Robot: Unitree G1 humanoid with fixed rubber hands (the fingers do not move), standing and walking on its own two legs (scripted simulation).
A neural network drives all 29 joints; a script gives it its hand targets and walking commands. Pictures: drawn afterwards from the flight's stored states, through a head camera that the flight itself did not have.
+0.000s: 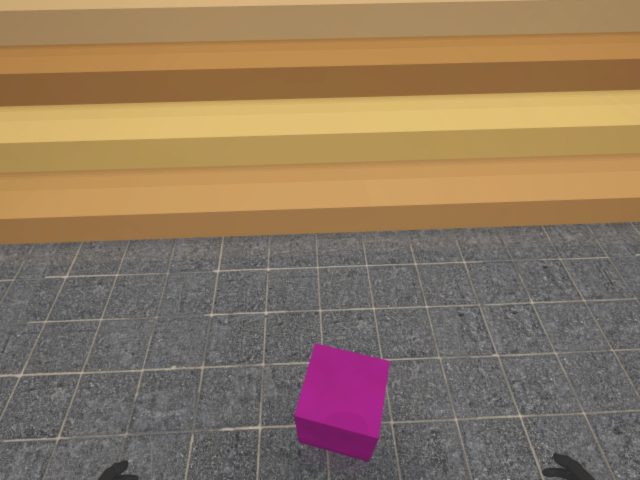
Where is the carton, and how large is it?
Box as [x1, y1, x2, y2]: [294, 343, 389, 461]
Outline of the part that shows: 315,343 294,415 298,440 300,442 368,461 378,438 389,361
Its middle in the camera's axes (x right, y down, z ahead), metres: +0.06 +0.45 +1.10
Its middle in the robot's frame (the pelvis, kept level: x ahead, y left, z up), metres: +0.42 -0.04 -0.66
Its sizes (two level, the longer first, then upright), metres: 0.210 0.200 0.250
